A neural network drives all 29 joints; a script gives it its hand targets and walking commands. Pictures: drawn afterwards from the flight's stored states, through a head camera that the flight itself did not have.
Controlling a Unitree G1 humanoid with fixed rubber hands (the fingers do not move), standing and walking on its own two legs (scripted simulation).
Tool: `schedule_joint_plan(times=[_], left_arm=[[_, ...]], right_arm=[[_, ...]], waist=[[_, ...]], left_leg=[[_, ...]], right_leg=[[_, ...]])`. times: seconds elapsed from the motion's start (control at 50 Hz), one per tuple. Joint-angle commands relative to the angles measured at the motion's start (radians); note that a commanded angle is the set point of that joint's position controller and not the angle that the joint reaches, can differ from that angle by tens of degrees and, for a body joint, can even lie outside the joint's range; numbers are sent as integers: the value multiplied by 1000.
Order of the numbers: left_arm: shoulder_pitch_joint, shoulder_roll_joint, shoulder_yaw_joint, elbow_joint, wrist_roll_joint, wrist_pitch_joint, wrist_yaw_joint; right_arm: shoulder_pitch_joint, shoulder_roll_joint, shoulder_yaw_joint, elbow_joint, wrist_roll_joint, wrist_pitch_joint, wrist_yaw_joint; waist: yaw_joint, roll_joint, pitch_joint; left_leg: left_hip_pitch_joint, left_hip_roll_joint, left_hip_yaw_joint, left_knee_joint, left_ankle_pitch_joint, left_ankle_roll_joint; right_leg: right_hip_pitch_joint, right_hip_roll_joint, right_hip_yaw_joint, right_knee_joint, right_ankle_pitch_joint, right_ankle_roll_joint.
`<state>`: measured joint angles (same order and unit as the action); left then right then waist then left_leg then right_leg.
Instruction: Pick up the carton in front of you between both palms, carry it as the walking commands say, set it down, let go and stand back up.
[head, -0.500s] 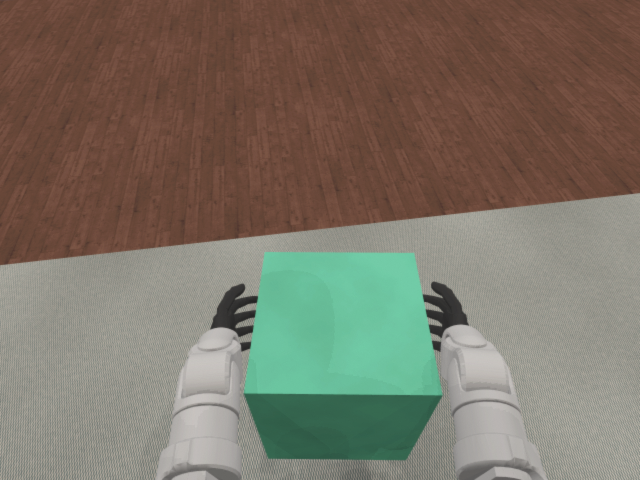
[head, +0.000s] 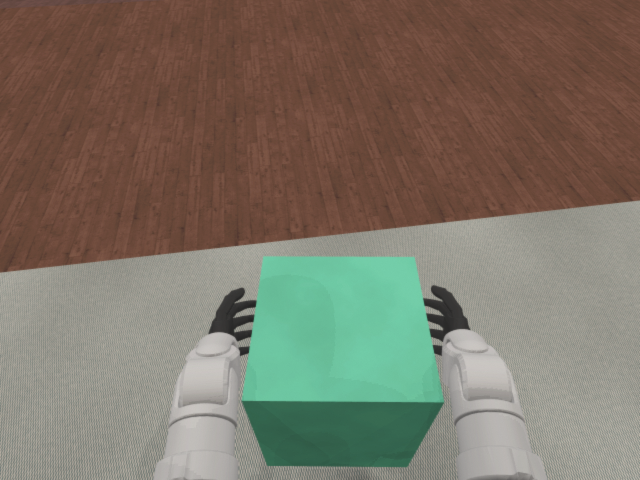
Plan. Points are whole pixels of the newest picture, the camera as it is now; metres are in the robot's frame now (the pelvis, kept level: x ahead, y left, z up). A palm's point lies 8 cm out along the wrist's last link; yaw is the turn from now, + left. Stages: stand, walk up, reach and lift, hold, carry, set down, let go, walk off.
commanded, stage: reach and lift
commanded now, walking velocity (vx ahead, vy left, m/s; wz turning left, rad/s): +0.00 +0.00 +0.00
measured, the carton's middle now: (337, 365) +0.30 +0.00 -0.04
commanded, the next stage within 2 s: hold in 0.20 s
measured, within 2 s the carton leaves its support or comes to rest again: neither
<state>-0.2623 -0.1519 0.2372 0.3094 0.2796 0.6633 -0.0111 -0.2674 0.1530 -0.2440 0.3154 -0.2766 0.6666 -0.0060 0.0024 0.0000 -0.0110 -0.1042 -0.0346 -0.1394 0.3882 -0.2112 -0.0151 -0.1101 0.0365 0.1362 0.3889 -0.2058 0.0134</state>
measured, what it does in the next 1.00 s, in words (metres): stands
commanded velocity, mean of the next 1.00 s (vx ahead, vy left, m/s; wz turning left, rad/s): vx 0.00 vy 0.00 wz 0.00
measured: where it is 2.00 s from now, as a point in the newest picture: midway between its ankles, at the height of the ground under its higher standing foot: outside the picture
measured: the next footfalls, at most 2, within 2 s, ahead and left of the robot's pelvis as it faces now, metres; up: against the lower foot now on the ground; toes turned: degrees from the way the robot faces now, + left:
none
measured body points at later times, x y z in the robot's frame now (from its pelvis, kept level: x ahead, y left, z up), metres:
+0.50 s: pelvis -0.01 +0.00 +0.00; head -0.06 +0.00 +0.45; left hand +0.29 +0.15 +0.04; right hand +0.29 -0.15 +0.04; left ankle +0.01 +0.13 -0.74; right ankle +0.01 -0.13 -0.74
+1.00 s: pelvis -0.01 +0.00 +0.00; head -0.05 +0.00 +0.45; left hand +0.29 +0.15 +0.04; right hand +0.29 -0.15 +0.04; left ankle +0.01 +0.13 -0.74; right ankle +0.01 -0.13 -0.74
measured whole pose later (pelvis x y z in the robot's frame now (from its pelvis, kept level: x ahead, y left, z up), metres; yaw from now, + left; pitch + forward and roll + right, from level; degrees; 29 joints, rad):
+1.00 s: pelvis -0.01 +0.00 +0.00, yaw +0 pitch -7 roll +0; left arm -0.28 -0.16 0.24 0.25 0.29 0.75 -0.02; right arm -0.29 0.16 -0.24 0.25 -0.29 0.76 0.00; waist 0.00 0.00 0.01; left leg -0.05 -0.03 -0.13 0.37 -0.20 -0.01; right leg -0.06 0.03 0.13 0.37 -0.19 0.01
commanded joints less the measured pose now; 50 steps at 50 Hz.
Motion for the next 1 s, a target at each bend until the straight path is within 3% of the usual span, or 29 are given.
schedule_joint_plan(times=[0.0, 0.16, 0.28, 0.42, 0.7, 0.98], left_arm=[[-459, -943, -545, -35, -245, -23, -236], [-456, -937, -553, -61, -252, -4, -233], [-447, -937, -619, -161, -294, 38, -225], [-463, -898, -543, -95, -251, 74, -228], [-559, -925, -544, -63, -253, 57, -241], [-513, -920, -548, -89, -256, 62, -236]], right_arm=[[-459, 949, 552, -36, 252, -22, 249], [-458, 938, 559, -63, 258, -4, 249], [-452, 934, 627, -163, 300, 37, 243], [-467, 898, 552, -99, 257, 72, 247], [-559, 931, 555, -67, 260, 58, 255], [-514, 924, 557, -93, 264, 63, 252]], waist=[[0, 1, -249], [0, 2, -231], [-3, 2, -277], [0, 4, -133], [-1, -1, -183], [-1, 0, -203]], left_leg=[[66, -69, 69, -48, 240, -4], [76, -68, 68, -57, 232, -5], [119, -66, 60, -65, 298, -10], [67, -61, 75, -93, 113, -2], [59, -59, 80, -76, 72, 4], [85, -62, 75, -79, 162, -1]], right_leg=[[85, 67, -68, -44, 241, 10], [86, 69, -67, -52, 227, 9], [128, 69, -62, -62, 289, 13], [76, 62, -74, -90, 110, 4], [79, 56, -77, -74, 74, 4], [104, 61, -75, -75, 162, 8]])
